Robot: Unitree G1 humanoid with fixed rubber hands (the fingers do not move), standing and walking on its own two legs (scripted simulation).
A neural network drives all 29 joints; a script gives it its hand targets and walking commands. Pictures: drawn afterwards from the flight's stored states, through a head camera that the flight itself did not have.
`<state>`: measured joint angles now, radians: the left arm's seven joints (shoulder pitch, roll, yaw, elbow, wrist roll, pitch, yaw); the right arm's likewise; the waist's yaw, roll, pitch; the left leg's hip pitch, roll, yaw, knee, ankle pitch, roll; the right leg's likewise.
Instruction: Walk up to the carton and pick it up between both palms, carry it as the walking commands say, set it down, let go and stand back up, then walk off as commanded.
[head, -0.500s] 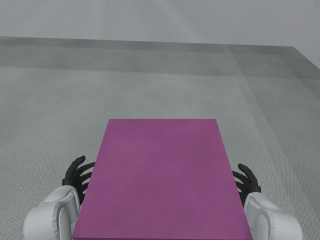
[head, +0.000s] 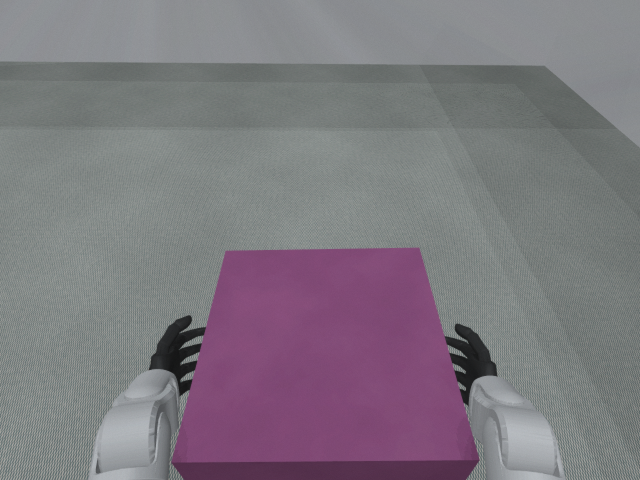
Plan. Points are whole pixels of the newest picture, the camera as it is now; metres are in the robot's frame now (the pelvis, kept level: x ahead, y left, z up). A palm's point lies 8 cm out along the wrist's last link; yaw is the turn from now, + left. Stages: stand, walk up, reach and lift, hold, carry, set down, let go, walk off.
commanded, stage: carry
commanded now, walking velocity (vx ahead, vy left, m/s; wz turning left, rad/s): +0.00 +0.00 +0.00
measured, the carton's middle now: (324, 382) +0.29 +0.00 -0.06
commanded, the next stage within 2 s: hold in 1.92 s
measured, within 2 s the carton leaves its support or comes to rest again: neither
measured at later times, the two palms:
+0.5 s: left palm (157, 353) +0.28 +0.20 +0.03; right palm (456, 350) +0.29 -0.17 +0.03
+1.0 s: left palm (180, 322) +0.32 +0.19 +0.03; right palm (461, 322) +0.33 -0.19 +0.03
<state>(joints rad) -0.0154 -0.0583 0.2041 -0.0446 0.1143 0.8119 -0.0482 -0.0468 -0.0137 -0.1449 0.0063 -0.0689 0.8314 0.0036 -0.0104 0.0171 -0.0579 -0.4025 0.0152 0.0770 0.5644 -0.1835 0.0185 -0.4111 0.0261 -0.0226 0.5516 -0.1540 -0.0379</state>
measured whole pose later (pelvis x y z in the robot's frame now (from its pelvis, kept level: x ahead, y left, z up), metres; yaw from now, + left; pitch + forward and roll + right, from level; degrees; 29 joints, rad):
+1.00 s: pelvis +0.07 -0.01 +0.01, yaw +1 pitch +2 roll +0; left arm -0.05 -0.06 0.21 -0.06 0.11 0.80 -0.05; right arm -0.06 -0.01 -0.15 -0.02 -0.08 0.81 0.01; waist 0.00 0.01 -0.03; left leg -0.31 0.02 0.05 0.55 -0.27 0.01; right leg -0.30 0.03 -0.05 0.53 -0.26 -0.05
